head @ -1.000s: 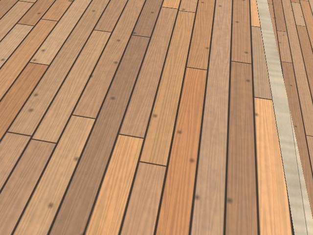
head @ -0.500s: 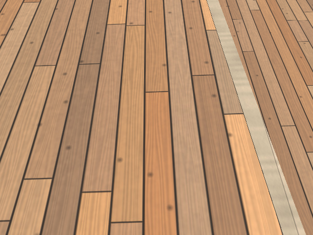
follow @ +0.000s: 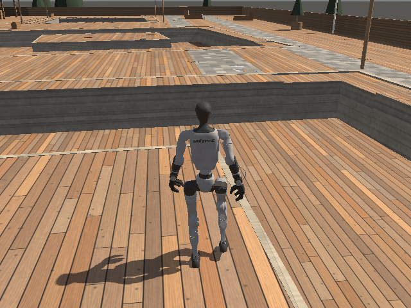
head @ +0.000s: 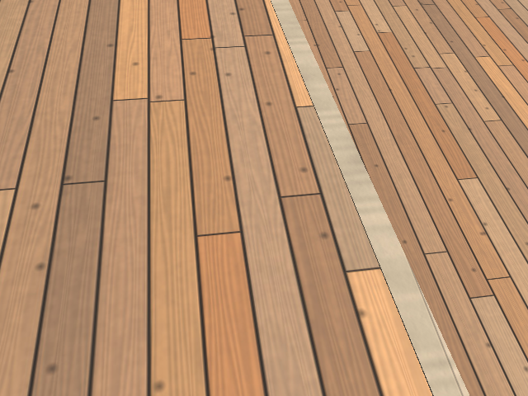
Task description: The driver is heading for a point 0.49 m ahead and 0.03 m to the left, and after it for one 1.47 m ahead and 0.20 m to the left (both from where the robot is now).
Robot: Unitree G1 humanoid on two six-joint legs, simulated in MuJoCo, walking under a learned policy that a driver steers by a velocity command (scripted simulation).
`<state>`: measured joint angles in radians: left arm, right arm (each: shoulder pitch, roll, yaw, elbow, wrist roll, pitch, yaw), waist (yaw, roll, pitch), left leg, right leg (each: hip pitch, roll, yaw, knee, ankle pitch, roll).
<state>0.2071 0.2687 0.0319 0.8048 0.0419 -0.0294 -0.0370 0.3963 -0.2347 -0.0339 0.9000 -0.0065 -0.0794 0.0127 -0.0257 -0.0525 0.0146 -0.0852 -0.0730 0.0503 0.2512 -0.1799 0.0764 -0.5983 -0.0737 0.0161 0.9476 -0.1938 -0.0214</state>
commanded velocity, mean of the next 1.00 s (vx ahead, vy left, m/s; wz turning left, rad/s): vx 0.35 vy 0.00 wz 0.24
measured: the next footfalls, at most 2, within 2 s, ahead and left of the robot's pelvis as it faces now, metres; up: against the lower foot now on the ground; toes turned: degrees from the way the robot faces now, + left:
right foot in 0.24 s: +0.29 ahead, -0.12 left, +0.00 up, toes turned -3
left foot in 0.76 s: +0.51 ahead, +0.07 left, +0.00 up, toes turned +16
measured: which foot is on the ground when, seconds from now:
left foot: down 0.00-0.24, up 0.26-0.74, down 0.76-1.00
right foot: up 0.00-0.22, down 0.24-0.76, up 0.78-1.00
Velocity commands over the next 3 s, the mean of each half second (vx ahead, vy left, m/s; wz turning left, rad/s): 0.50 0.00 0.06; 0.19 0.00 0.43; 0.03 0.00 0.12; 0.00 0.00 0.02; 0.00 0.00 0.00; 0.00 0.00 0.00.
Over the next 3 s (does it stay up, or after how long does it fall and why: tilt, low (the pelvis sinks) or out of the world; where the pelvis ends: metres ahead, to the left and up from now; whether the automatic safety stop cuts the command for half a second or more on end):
stays up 0.50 -0.07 -0.01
